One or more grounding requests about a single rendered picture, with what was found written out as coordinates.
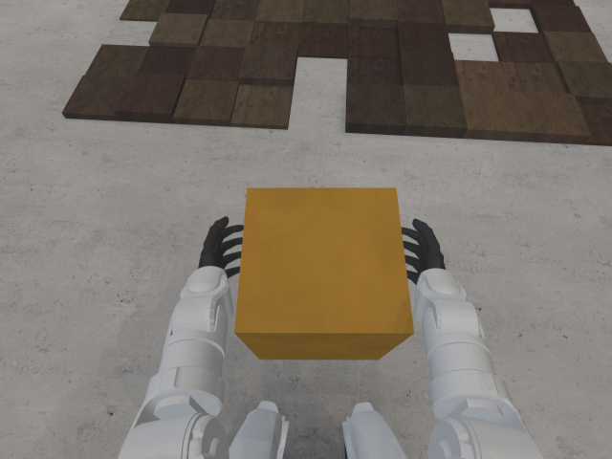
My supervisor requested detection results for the right robot hand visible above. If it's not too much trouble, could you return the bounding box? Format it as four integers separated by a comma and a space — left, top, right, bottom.
402, 219, 446, 285

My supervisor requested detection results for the robot left forearm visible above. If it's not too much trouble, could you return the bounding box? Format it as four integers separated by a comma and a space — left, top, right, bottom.
118, 266, 233, 459

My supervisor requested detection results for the right robot shin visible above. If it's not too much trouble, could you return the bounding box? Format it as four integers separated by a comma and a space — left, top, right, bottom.
351, 403, 374, 417

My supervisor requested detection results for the left robot shin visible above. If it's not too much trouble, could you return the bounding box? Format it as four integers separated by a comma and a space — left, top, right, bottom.
246, 401, 279, 419

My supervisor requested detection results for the right robot upper arm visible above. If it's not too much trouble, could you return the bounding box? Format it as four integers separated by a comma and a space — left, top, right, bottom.
427, 415, 542, 459

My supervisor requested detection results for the robot shin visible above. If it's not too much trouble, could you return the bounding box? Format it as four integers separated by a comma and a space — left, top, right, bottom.
351, 403, 374, 417
246, 401, 279, 419

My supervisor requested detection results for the left robot hand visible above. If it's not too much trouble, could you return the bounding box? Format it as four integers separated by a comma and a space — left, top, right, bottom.
198, 216, 244, 278

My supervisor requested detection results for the left robot upper arm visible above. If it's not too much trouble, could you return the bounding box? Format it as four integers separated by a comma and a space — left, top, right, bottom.
120, 412, 230, 459

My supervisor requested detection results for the carton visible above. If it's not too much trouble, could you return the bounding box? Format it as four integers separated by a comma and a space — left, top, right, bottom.
234, 187, 414, 360

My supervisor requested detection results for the robot right forearm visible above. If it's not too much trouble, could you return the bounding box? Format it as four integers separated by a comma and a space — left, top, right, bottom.
414, 269, 543, 459

